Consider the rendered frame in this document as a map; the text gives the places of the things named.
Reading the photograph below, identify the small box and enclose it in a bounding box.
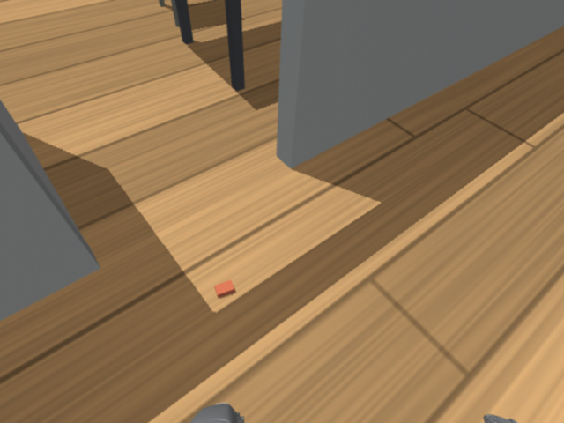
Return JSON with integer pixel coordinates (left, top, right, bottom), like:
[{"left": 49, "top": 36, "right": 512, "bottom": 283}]
[{"left": 214, "top": 280, "right": 235, "bottom": 298}]

